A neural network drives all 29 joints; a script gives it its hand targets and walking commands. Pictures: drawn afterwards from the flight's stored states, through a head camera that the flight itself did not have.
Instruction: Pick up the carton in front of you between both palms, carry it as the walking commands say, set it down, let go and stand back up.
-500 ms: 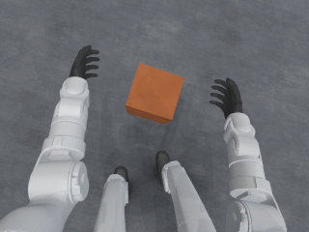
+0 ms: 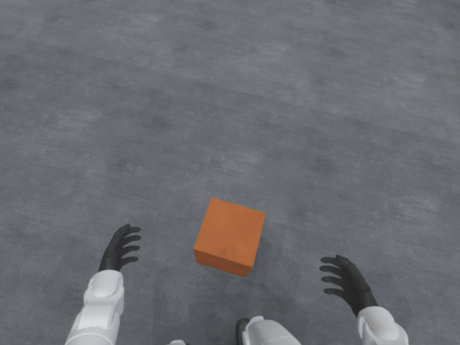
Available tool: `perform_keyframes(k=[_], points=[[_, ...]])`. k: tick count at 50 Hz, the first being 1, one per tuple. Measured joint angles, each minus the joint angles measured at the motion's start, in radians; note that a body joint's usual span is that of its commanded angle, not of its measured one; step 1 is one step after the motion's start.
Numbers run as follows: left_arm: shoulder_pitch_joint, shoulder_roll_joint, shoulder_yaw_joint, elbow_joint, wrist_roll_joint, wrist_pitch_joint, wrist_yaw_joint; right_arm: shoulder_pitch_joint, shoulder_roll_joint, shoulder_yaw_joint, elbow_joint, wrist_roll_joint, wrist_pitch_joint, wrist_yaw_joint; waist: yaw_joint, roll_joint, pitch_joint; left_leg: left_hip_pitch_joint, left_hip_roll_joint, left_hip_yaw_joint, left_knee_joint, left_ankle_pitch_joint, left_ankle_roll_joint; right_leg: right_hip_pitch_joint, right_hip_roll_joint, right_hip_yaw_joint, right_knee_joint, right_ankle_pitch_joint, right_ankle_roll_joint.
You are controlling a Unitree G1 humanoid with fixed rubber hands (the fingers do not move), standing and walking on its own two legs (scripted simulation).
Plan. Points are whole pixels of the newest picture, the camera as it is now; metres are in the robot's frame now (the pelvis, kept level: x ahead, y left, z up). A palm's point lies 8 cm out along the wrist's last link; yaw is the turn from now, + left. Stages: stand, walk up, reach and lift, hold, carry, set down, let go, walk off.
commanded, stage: let go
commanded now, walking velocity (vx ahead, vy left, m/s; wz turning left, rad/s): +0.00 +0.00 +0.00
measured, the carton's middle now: (228, 239) +0.44 -0.07 -0.63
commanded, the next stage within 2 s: stand in 0.72 s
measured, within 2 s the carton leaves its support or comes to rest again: neither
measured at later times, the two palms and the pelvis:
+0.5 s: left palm (50, 342) +0.16 +0.27 -0.05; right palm (345, 295) +0.17 -0.20 -0.05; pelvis +0.01 +0.03 +0.01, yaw -1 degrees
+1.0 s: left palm out of the picture +0.11 +0.28 -0.06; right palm (379, 316) +0.14 -0.28 -0.09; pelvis +0.00 -0.01 +0.01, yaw +0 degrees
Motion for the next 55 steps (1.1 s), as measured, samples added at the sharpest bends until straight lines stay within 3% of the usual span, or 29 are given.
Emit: perform_keyframes(k=[12, 19, 25, 36, 44, 55], points=[[0.245, 0.022, -0.069, -0.093, -0.04, 0.002, -0.067, 0.035, -0.003, -0.03, 0.093, -0.024, -0.009, -0.015, 0.098, 0.04, 0.003, 0.257, -0.009, 0.013, -0.154, 0.035, 0.032, 0.269, -0.014, 0.018, -0.178, 0.044, 0.028], [0.338, 0.053, -0.101, -0.131, -0.077, 0.021, -0.089, 0.046, -0.01, -0.048, 0.094, -0.06, 0.044, -0.025, 0.13, 0.059, 0.002, 0.339, -0.023, 0.015, -0.179, 0.041, 0.047, 0.35, -0.03, 0.022, -0.2, 0.046, 0.04], [0.339, 0.051, -0.118, -0.114, -0.091, 0.028, -0.079, 0.034, -0.022, -0.048, 0.073, -0.076, 0.108, -0.051, 0.13, 0.063, 0.008, 0.352, -0.024, 0.022, -0.141, 0.025, 0.046, 0.357, -0.028, 0.027, -0.155, 0.027, 0.039], [0.308, 0.036, -0.106, -0.121, -0.07, 0.075, -0.09, 0.046, -0.03, -0.028, 0.032, -0.071, 0.18, -0.057, 0.124, 0.057, 0.065, 0.394, -0.003, 0.022, -0.136, 0.032, 0.021, 0.387, -0.008, 0.022, -0.127, 0.027, 0.015], [0.32, 0.084, -0.05, 0.066, -0.029, -0.007, -0.054, 0.041, -0.09, -0.074, 0.239, -0.08, -0.02, -0.066, 0.135, 0.096, -0.006, 0.306, 0.003, 0.011, -0.069, 0.001, 0.005, 0.295, 0.0, 0.007, -0.047, -0.011, -0.003], [0.309, 0.109, -0.045, 0.148, -0.033, -0.038, -0.039, 0.057, -0.116, -0.073, 0.356, -0.082, -0.065, -0.092, 0.14, 0.111, 0.005, 0.319, 0.016, -0.003, -0.094, 0.005, -0.015, 0.302, 0.008, -0.011, -0.05, -0.021, -0.022]])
